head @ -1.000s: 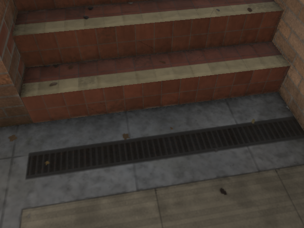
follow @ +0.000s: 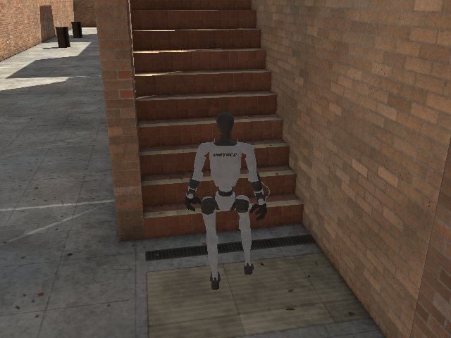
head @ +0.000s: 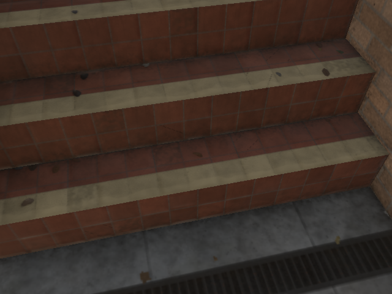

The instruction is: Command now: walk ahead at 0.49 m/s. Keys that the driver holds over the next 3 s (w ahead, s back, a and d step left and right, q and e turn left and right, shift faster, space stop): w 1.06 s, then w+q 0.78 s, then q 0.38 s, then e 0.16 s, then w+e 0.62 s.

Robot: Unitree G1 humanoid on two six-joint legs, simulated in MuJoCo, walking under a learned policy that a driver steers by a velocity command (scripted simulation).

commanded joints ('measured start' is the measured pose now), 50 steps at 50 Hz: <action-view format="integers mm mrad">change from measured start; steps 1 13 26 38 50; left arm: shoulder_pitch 29 -179 49 118 119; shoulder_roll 43 93 131 171 27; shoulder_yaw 11 21 34 46 8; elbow -44 -132 -7 40 28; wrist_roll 12 -10 16 -8 6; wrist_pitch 2 -34 -37 8 25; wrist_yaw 6 -48 -37 -4 -8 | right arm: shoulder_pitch -41 72 -74 -285 0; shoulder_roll -135 -192 -99 -116 -99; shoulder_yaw -22 -40 -19 -7 -12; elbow -56 -13 -102 -163 -33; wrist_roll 2 26 0 6 -21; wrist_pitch -17 29 20 3 17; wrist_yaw -20 -38 -41 -24 -27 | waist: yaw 46 19 3 29 63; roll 75 117 -20 -50 119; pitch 53 32 -19 10 -28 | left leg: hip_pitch -100 197 -496 -323 -27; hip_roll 281 340 238 125 316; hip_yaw -209 -175 -108 -34 -205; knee -206 3 747 305 -82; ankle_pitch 66 229 6 5 428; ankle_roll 171 72 -74 -24 173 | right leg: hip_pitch -21 157 504 682 -35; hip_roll -40 72 -80 -112 37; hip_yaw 1 -66 54 7 -48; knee -145 -640 -987 -834 295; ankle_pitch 160 110 434 601 -41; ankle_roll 27 -30 -188 -133 42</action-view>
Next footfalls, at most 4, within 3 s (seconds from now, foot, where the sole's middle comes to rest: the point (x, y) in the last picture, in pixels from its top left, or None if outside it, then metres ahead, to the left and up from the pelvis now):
0.30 right None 0.34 -0.17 -0.78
0.82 left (185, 278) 0.57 0.05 -0.78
1.42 right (257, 153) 0.96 -0.23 -0.58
2.02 left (166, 82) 1.13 0.10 -0.37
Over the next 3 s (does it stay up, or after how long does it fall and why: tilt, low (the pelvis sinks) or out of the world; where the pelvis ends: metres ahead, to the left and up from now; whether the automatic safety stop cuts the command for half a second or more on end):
stays up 1.27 0.06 0.57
